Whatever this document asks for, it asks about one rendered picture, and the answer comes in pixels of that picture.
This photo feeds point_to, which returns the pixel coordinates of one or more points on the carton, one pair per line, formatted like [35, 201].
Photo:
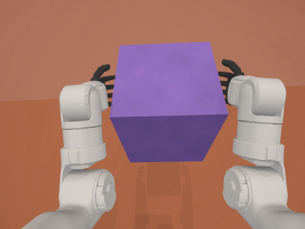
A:
[167, 101]

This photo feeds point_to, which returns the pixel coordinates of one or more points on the robot left hand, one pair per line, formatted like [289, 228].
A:
[103, 79]

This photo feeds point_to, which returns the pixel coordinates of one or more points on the robot left upper arm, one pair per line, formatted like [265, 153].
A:
[85, 195]

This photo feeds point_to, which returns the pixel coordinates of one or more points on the right robot forearm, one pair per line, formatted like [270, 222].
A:
[260, 102]

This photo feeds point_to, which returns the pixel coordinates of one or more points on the robot right hand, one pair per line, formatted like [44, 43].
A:
[237, 72]

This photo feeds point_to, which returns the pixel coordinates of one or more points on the left robot forearm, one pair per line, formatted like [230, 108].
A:
[81, 108]

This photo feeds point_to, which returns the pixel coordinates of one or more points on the robot right upper arm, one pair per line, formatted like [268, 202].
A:
[259, 195]

